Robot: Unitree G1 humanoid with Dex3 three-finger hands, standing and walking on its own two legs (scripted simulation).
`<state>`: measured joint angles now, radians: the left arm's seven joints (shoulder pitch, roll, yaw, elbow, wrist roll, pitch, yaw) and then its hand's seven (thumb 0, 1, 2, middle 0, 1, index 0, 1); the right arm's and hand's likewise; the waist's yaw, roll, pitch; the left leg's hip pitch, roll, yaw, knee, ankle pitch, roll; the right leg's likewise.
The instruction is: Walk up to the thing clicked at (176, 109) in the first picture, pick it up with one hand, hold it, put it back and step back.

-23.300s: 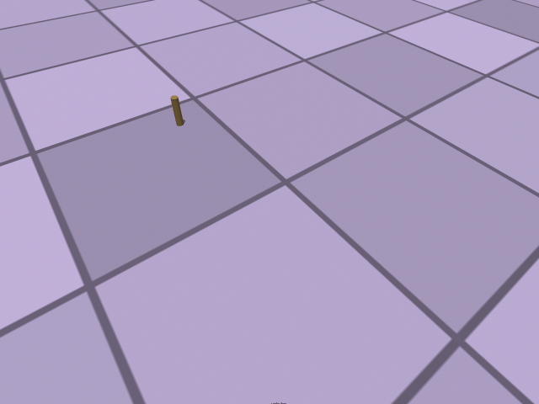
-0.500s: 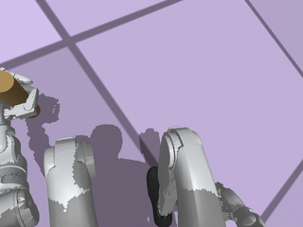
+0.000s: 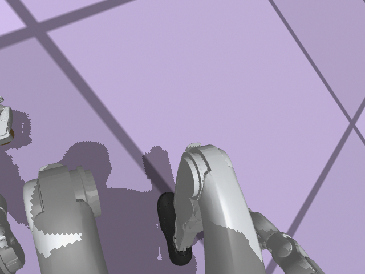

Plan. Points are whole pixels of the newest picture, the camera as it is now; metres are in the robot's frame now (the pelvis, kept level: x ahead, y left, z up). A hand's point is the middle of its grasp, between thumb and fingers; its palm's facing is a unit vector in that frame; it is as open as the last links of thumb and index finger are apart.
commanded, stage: lower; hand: left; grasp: from the side
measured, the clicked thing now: out of the picture +0.42 +0.29 -0.14
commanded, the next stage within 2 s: loosen in 0.98 s
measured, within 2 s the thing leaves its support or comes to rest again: rests again in 0.84 s
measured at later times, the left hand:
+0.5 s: hand out of the picture +0.42 +0.28 -0.16, palm faces +0.32 -0.95 +0.00, open 5.7 cm
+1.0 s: hand (3, 125) +0.42 +0.28 -0.18, palm faces +0.33 -0.94 +0.00, open 5.7 cm
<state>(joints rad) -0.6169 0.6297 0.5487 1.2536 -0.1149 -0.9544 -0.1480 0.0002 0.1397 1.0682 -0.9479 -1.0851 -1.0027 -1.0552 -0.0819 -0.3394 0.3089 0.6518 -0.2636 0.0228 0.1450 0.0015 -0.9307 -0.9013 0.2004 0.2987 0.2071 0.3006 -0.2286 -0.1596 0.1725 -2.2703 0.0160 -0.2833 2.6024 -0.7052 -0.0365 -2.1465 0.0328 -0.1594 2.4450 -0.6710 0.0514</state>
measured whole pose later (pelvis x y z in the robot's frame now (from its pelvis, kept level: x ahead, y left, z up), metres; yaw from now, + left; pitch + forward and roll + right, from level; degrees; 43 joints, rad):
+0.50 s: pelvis -0.01 +0.01 -0.01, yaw -2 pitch +16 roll -15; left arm -0.63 0.73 0.55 1.35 -0.10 -1.03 -0.08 0.00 0.14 1.07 -0.95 -1.08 -1.01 -1.05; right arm -0.13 -0.36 0.41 0.61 -0.32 0.03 0.15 0.00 -0.92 -0.90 0.20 0.30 0.21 0.30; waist -0.25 -0.22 0.25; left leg -2.25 0.02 -0.34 2.65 -0.70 -0.02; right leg -2.10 0.06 -0.20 2.44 -0.65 0.07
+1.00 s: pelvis -0.01 +0.01 -0.01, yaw -4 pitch +13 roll -17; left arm -0.62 0.77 0.52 1.39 -0.08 -1.07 -0.01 0.00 0.14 1.07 -0.95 -1.08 -1.01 -1.05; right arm -0.17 -0.36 0.46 0.58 -0.35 0.03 0.16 0.00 -0.90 -0.90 0.20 0.30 0.21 0.30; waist -0.25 -0.26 0.28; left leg -2.23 0.02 -0.37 2.66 -0.70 -0.01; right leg -2.07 0.07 -0.22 2.42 -0.63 0.07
